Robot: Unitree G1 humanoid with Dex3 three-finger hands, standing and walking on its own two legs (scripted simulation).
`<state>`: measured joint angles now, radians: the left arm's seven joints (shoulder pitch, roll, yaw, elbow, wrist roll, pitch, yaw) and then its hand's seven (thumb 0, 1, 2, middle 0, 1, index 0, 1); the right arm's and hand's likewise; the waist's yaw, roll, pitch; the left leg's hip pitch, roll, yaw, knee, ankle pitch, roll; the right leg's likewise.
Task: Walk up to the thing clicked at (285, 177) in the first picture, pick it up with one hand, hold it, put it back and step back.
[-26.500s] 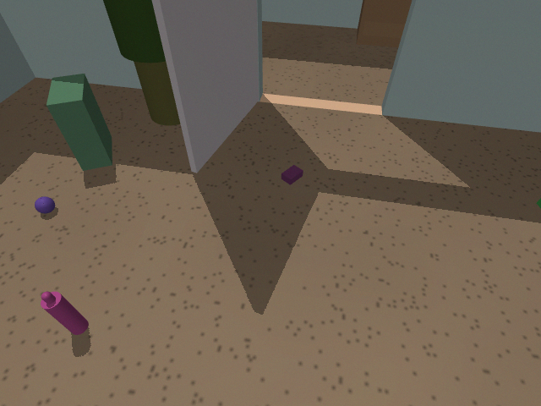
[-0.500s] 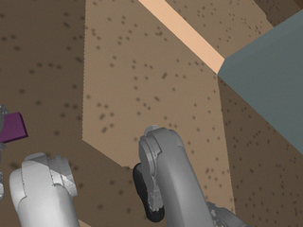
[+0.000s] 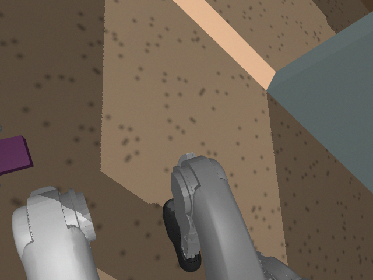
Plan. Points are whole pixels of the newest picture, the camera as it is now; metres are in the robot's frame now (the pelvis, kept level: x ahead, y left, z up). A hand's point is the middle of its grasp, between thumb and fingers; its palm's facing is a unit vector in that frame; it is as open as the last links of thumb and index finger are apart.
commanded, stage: open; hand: left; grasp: from above
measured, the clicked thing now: (0, 157) +0.40 +0.28 -0.27
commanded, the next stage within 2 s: withdraw in 0.40 s
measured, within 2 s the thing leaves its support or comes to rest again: neither
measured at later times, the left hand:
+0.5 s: hand out of the picture +0.38 +0.31 -0.25, palm faces -0.46 -0.19 -0.87, open 13.5 cm
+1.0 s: hand out of the picture +0.39 +0.35 -0.09, palm faces -0.33 -0.04 -0.94, open 13.7 cm
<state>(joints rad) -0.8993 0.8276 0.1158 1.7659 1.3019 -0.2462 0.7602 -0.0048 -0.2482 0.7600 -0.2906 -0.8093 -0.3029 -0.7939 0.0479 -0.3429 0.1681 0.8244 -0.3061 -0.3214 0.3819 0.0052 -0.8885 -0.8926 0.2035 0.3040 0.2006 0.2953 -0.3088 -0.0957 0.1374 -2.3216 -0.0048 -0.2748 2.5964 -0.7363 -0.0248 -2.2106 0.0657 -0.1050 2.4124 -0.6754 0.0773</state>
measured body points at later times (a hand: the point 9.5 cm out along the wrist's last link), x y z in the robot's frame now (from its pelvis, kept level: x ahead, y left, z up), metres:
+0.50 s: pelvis +0.00 +0.00 +0.00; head +0.24 +0.12 +0.36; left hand +0.40 +0.32 -0.20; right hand +0.06 -0.27 -0.06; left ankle +0.06 +0.13 -0.26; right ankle +0.12 -0.14 -0.26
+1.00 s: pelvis +0.00 +0.00 +0.04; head +0.19 +0.06 +0.44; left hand +0.41 +0.35 -0.04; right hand +0.13 -0.26 -0.08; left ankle +0.06 +0.13 -0.26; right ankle +0.12 -0.14 -0.26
